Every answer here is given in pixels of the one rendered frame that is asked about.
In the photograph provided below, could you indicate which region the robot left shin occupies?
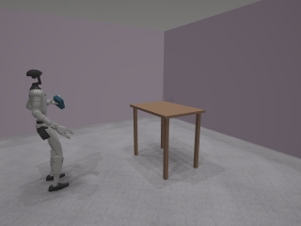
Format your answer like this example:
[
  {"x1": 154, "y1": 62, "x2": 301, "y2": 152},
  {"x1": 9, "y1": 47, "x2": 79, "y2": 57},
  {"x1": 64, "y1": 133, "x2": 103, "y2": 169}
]
[{"x1": 50, "y1": 155, "x2": 54, "y2": 176}]

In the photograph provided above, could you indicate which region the sponge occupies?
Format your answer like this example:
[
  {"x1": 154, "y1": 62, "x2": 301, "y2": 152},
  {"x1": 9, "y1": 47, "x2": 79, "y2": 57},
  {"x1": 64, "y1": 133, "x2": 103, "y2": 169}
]
[{"x1": 53, "y1": 95, "x2": 65, "y2": 109}]

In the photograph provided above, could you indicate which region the right robot forearm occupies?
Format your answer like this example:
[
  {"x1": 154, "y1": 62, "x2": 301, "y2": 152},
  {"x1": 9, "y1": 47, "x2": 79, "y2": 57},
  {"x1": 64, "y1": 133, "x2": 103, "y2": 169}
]
[{"x1": 34, "y1": 110, "x2": 58, "y2": 130}]

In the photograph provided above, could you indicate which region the robot left hand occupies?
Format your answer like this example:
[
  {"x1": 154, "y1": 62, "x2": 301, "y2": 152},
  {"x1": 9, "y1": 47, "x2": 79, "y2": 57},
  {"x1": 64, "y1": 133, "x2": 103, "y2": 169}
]
[{"x1": 50, "y1": 95, "x2": 61, "y2": 105}]

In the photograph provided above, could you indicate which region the right robot thigh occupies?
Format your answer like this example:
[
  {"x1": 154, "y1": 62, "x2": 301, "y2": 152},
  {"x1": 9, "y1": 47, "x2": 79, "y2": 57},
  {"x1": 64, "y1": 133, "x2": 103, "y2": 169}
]
[{"x1": 39, "y1": 127, "x2": 63, "y2": 162}]

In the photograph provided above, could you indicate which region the table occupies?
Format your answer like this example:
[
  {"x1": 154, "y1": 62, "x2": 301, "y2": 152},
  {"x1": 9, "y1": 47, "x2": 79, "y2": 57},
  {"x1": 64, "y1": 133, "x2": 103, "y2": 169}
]
[{"x1": 130, "y1": 101, "x2": 206, "y2": 180}]

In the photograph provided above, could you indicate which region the robot right hand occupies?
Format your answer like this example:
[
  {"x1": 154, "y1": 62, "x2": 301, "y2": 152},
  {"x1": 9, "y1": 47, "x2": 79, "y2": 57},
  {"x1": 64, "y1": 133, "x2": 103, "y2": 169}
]
[{"x1": 56, "y1": 125, "x2": 74, "y2": 139}]

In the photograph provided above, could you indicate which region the robot right upper arm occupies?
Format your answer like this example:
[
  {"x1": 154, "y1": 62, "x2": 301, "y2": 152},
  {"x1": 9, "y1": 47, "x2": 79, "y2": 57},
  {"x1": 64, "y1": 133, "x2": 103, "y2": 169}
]
[{"x1": 31, "y1": 89, "x2": 42, "y2": 117}]

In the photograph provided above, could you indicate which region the robot left upper arm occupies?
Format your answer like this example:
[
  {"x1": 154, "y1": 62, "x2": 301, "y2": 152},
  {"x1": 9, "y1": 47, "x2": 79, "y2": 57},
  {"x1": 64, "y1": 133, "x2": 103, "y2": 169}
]
[{"x1": 25, "y1": 98, "x2": 32, "y2": 110}]

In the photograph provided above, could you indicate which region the left robot forearm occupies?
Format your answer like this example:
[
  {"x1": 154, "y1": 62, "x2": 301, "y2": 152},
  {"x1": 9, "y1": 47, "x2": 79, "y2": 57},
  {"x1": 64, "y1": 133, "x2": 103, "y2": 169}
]
[{"x1": 46, "y1": 99, "x2": 52, "y2": 105}]

